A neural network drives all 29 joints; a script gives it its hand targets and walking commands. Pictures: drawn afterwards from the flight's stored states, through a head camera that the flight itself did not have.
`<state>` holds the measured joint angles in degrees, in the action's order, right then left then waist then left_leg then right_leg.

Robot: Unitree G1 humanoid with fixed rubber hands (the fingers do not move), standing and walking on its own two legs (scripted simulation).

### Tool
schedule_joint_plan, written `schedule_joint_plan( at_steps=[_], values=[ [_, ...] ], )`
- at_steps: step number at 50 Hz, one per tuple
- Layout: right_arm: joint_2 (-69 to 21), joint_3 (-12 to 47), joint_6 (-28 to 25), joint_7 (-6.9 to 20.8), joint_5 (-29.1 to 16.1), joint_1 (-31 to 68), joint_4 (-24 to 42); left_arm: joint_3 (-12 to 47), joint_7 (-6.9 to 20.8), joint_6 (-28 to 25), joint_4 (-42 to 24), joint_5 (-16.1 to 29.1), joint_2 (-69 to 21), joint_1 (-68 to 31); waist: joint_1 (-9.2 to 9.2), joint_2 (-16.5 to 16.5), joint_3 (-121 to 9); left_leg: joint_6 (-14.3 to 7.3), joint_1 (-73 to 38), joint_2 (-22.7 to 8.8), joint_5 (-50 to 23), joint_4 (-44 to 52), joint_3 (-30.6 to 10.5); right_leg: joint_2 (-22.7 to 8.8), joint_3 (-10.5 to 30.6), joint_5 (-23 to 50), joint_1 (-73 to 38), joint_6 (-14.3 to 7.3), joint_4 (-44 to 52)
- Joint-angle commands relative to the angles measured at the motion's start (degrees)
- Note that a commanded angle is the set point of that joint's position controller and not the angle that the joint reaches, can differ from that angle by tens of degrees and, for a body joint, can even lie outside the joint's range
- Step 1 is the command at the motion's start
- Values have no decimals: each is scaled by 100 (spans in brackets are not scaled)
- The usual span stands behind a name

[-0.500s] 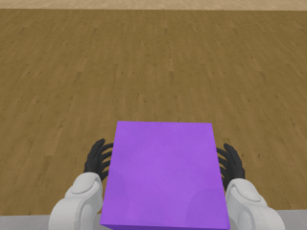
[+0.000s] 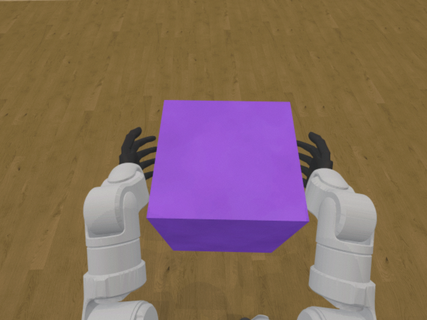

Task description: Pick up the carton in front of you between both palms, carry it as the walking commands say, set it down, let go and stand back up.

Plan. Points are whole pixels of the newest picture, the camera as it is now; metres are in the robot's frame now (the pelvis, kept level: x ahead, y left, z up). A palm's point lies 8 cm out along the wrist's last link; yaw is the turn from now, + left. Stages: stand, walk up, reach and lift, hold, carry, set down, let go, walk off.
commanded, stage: carry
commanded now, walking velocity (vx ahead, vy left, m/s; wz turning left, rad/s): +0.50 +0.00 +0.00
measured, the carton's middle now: (224, 185) +0.35 -0.01 +0.08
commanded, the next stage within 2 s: none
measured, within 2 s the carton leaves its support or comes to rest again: neither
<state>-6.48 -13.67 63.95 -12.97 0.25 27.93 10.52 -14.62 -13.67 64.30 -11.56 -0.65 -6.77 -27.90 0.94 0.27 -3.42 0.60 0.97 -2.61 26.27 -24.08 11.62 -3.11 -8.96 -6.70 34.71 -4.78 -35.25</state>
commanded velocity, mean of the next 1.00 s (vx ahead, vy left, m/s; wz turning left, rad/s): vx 0.50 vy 0.00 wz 0.26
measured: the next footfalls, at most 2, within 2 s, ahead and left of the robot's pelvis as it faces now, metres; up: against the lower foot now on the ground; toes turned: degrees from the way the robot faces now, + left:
left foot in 0.44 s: +0.48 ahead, +0.08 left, +0.05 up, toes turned +6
right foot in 0.82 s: +0.74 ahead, -0.13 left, +0.08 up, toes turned -3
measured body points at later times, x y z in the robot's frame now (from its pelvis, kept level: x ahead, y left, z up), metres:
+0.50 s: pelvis +0.34 +0.01 +0.02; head +0.41 +0.00 +0.46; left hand +0.72 +0.13 +0.14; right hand +0.70 -0.18 +0.14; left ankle +0.44 +0.08 -0.68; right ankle +0.17 -0.10 -0.62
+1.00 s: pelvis +0.66 -0.04 +0.08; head +0.70 -0.04 +0.53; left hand +0.98 +0.19 +0.20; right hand +1.05 -0.11 +0.19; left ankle +0.59 +0.07 -0.53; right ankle +0.69 -0.13 -0.65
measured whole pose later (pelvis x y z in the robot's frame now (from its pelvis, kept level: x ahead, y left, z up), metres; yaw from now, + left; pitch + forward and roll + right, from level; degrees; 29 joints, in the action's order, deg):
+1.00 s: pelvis +0.66 -0.04 +0.08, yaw +10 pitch +5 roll +0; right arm -8.0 -19.8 63.5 -12.3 1.6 32.4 5.5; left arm -17.3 -11.1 62.2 -5.6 -0.4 -8.5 -30.7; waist -3.8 1.8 -1.2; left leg -3.6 36.8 -1.2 20.2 -77.9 0.6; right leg -3.2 -12.2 -22.8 21.2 -2.1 -32.3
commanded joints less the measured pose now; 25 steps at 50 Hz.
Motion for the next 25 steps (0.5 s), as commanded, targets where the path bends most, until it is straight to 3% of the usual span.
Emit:
schedule_joint_plan(
  at_steps=[1,2,3,4,5,6,7,9,14,16,18,19,20,21,22,23,24,25],
  values=[
    [-3230,2891,-194,-60,-797,3424,-11,2703,13,-223,424,647,-3156,-2963,-635,-63,-1949,-450,772,-539,-3941,-2494,63,499,-230,-499,-3144,-96,401],
    [-3343,2828,-202,-69,-753,3555,-108,2657,-2,-263,518,624,-3106,-3109,-553,-1433,-2530,-248,2147,-151,-2177,-4186,-213,-1109,2132,-436,-4506,-641,495],
    [-3351,2773,-219,-75,-758,3492,-120,2756,4,-312,570,779,-3285,-3174,-621,-2420,-2846,-115,3818,702,434,-5439,-694,-1693,4174,-588,-5422,-1264,1583],
    [-3522,2751,-278,-98,-771,3792,-89,2902,62,-354,403,966,-3571,-3422,-549,-1824,-2712,-244,4342,315,371,-6079,-1182,-1748,4003,-305,-5416,-1204,1586],
    [-3698,2683,-334,-110,-780,3910,-60,3087,121,-425,180,1177,-3843,-3779,-609,-1035,-2644,-338,4562,157,108,-6271,-1288,-1643,3551,415,-5254,-1101,1171],
    [-3810,2671,-391,-96,-785,3918,-29,3223,168,-497,-45,1307,-4001,-3989,-570,-530,-2559,-407,4651,4,-61,-6138,-1309,-1569,3092,1180,-5008,-1014,912],
    [-3865,2655,-453,-80,-706,3840,-11,3321,194,-562,-214,1320,-4128,-4067,-488,-282,-2586,-437,4560,-124,-264,-5845,-1373,-1470,2748,1065,-4783,-868,933],
    [-3837,2667,-578,-63,-553,3616,100,3442,221,-685,-477,1319,-4175,-4047,-398,-415,-2644,-423,4572,-123,-455,-5554,-1283,-1377,2389,628,-4686,-779,1080],
    [-3608,2932,-657,-33,-623,3248,588,3645,248,-734,-925,1365,-3849,-3453,-566,-567,-2272,-315,5309,-135,-554,-4361,-866,-1176,1714,1389,-4920,-868,1200],
    [-3454,2998,-613,-22,-695,3170,792,3673,244,-683,-1067,1375,-3667,-3272,-505,-605,-2044,-309,4726,-81,-930,-3202,-682,-923,1238,1733,-4539,-735,1303],
    [-3297,3019,-530,-16,-707,3033,840,3648,227,-601,-1068,1345,-3458,-3065,-456,-785,-1842,-383,3802,157,-1197,-2074,-204,-723,730,2272,-4109,-561,1347],
    [-3231,3020,-476,-11,-707,2935,808,3614,213,-552,-1017,1294,-3368,-2978,-282,-950,-1876,-442,3127,403,-1092,-1746,117,-675,506,3191,-3914,-450,1102],
    [-3168,3016,-425,-7,-713,2825,749,3563,190,-499,-934,1217,-3274,-2867,41,-1071,-2051,-500,2303,697,-1091,-1466,419,-661,225,4330,-3774,-296,416],
    [-3113,3017,-380,-5,-733,2709,630,3510,158,-448,-857,1120,-3179,-2792,434,-864,-2480,-605,1002,865,-1339,-951,541,-549,-120,4539,-3429,-84,-733],
    [-3130,3047,-342,9,-784,2658,581,3406,118,-409,-831,998,-3084,-2823,740,-291,-2887,-692,-593,356,-1037,-970,-411,-378,158,2785,-2207,87,-1849],
    [-3114,3118,-323,-7,-879,2874,526,3249,120,-339,-747,915,-3185,-2576,573,1718,-3584,-1723,-1986,-1561,-890,-210,-4100,494,431,-833,-418,445,-3568],
    [-3426,3253,-283,32,-1033,2801,408,3122,98,-309,-843,866,-3060,-2904,614,1814,-3383,-2062,-2206,-1670,-1847,382,-5205,879,996,-2188,517,369,-4822],
    [-3549,3395,-269,92,-1178,3109,622,3023,69,-289,-681,775,-3193,-2947,549,1144,-2948,-1991,-2099,-1650,-2787,19,-4581,615,1250,-2142,1096,248,-5372]
  ],
)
